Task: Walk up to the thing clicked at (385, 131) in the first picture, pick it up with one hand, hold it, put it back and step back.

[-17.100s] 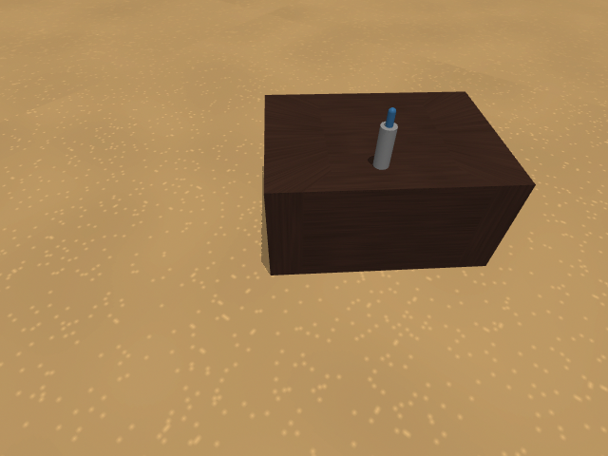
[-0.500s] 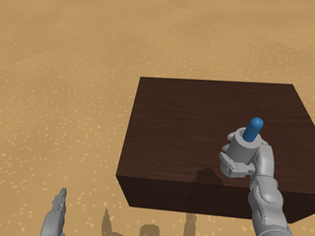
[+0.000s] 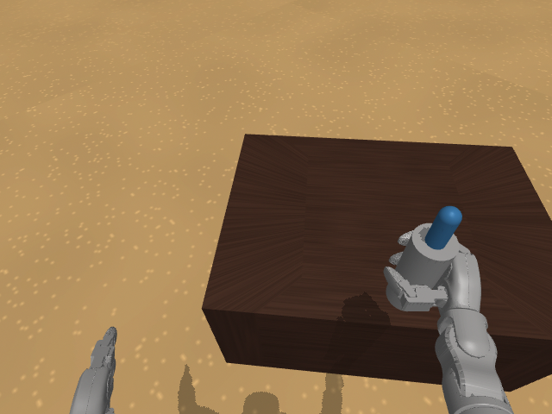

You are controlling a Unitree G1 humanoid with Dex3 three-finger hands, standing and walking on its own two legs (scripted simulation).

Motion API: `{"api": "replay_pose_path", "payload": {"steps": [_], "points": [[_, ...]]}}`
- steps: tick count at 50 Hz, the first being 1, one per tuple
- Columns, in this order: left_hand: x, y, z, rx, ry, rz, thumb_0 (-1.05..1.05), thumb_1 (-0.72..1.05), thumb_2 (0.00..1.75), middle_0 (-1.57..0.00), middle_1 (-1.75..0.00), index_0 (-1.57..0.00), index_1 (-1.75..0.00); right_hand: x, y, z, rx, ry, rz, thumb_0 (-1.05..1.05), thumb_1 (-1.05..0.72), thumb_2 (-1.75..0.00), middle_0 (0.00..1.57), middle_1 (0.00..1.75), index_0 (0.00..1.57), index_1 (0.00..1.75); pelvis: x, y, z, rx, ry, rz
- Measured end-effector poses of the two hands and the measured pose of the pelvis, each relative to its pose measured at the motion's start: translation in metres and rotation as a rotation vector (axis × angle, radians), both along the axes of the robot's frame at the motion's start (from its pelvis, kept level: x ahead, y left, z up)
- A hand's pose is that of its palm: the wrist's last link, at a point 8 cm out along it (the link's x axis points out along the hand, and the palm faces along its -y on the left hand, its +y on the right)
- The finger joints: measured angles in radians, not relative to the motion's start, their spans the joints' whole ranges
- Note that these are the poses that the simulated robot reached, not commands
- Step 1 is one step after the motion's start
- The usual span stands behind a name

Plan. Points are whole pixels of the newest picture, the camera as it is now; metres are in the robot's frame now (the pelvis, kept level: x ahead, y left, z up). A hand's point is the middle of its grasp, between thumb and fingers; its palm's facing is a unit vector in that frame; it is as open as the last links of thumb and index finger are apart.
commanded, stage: hold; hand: right
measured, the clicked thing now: (424, 260) +0.33 -0.18 +0.06
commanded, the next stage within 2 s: crouch in 0.26 s
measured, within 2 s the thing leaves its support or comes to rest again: neither
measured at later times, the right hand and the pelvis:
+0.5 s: hand (409, 267) +0.34 -0.17 +0.03, palm faces +0.16 +0.99 +0.00, open 7.9 cm; pelvis +0.00 +0.00 +0.00, yaw +0 degrees
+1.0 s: hand (395, 257) +0.41 -0.19 -0.06, palm faces +0.16 +0.99 +0.01, open 7.8 cm; pelvis -0.02 +0.00 -0.06, yaw +1 degrees
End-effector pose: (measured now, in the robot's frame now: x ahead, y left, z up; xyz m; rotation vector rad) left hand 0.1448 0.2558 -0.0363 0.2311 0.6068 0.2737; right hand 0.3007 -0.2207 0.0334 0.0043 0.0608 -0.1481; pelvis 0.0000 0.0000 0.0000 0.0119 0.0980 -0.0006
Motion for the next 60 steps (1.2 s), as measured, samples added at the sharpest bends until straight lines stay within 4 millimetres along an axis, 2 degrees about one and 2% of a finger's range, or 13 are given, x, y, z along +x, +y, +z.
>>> {"api": "replay_pose_path", "payload": {"steps": [27, 35, 44, 53, 60], "points": [[0.006, 0.003, -0.005, -0.009, 0.019, -0.006, -0.01, -0.53, 0.05, -0.05, -0.06, -0.06, -0.05, 0.008, 0.001, -0.005, 0.002, 0.002, -0.013, -0.01, 0.18, -1.17, 0.8, 1.13, 0.86, 1.14, 0.003, 0.005, -0.002, -0.004, 0.015, -0.002], [-0.001, 0.014, -0.005, 0.047, 0.004, -0.002, -0.01, -0.52, 0.05, -0.05, -0.06, -0.07, -0.05, 0.026, -0.005, -0.038, 0.014, 0.049, -0.018, -0.01, 0.18, -1.17, 0.8, 1.13, 0.86, 1.14, -0.007, 0.006, -0.015, -0.002, 0.071, -0.001], [-0.013, 0.012, -0.007, 0.128, -0.015, -0.038, -0.01, -0.52, 0.05, -0.06, -0.06, -0.07, -0.05, 0.056, -0.01, -0.079, 0.02, 0.047, -0.014, -0.01, 0.18, -1.17, 0.8, 1.12, 0.86, 1.13, -0.017, 0.004, -0.041, 0.011, 0.162, 0.007], [-0.024, 0.007, -0.012, 0.18, 0.01, -0.051, -0.01, -0.52, 0.05, -0.06, -0.07, -0.07, -0.05, 0.089, -0.016, -0.103, 0.021, 0.037, -0.022, -0.01, 0.18, -1.17, 0.81, 1.12, 0.87, 1.13, -0.02, -0.002, -0.061, 0.03, 0.234, 0.013], [-0.023, 0.006, -0.009, 0.22, 0.013, -0.062, -0.01, -0.51, 0.04, -0.06, -0.07, -0.08, -0.05, 0.103, -0.017, -0.119, 0.021, 0.039, -0.031, -0.01, 0.18, -1.17, 0.81, 1.12, 0.87, 1.13, -0.017, -0.005, -0.072, 0.04, 0.27, 0.018]]}}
